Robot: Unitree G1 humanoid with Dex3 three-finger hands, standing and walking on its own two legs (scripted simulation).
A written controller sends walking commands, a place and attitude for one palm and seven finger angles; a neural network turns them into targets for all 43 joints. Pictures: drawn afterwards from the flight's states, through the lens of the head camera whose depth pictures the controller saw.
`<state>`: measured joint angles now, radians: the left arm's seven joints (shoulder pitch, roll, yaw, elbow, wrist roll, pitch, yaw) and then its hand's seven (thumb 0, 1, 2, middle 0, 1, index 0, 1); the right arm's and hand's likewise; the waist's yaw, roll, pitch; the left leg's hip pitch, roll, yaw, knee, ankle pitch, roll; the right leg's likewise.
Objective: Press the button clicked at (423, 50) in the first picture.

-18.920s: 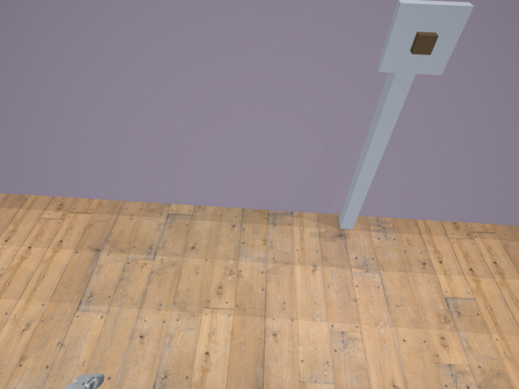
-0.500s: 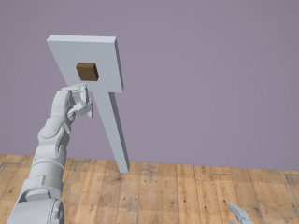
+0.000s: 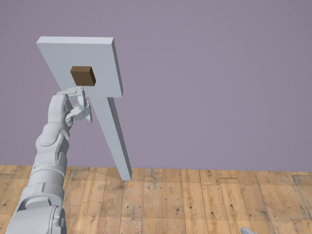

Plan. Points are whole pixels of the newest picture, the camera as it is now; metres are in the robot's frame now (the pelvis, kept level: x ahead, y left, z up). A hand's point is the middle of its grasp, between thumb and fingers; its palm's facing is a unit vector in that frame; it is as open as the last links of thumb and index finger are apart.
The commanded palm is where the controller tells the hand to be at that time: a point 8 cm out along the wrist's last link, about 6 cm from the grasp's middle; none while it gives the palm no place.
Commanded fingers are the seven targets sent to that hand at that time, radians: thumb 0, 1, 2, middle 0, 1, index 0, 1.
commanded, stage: aim a knuckle at the button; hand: left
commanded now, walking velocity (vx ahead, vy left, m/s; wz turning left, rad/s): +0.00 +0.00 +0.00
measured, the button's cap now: (84, 75) +0.49 +0.20 +0.14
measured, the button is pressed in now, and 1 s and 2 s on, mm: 0 1 11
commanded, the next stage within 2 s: press the button with the knuckle in 0.32 s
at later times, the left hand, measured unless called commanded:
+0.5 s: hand (95, 109) +0.40 +0.16 +0.11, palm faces +0.01 -1.00 -0.01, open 3.1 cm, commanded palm +0.37 +0.22 +0.11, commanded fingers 0.00 0.90 0.90 -1.30 -1.50 -1.30 -1.50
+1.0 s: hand (97, 97) +0.43 +0.16 +0.12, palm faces +0.01 -1.00 -0.01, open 3.1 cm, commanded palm +0.41 +0.22 +0.11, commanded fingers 0.00 0.90 0.90 -1.30 -1.50 -1.30 -1.50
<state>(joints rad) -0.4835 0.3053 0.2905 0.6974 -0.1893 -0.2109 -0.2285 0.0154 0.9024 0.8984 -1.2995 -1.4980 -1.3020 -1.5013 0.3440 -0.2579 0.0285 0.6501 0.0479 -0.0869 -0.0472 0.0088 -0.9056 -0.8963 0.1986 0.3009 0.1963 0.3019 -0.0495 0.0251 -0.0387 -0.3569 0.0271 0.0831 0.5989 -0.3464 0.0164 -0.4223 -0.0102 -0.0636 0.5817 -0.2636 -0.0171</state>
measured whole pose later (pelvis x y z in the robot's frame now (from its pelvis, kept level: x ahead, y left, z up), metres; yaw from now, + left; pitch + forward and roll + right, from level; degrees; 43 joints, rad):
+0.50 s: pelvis -0.01 +0.00 +0.00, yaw +1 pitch +5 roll +0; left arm -0.54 0.26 0.23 0.73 -0.16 -0.20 -0.18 0.01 0.90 0.90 -1.30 -1.50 -1.30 -1.50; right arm 0.29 -0.25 0.05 0.63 0.05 -0.09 -0.04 0.01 -0.91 -0.90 0.20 0.30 0.20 0.30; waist -0.04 0.02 -0.04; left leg -0.36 0.02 0.07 0.61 -0.34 0.01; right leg -0.42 -0.02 -0.07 0.60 -0.27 -0.02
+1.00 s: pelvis -0.02 -0.01 -0.01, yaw +0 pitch +7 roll +0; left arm -0.73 0.35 0.30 0.98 -0.15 -0.27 -0.21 0.02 0.89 0.90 -1.30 -1.50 -1.30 -1.50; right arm 0.34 -0.27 0.03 0.66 0.04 -0.08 -0.05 0.01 -0.91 -0.90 0.20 0.30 0.20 0.30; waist -0.08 0.02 -0.04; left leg -0.43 0.03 0.07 0.65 -0.34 0.01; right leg -0.50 -0.01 -0.07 0.63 -0.26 -0.03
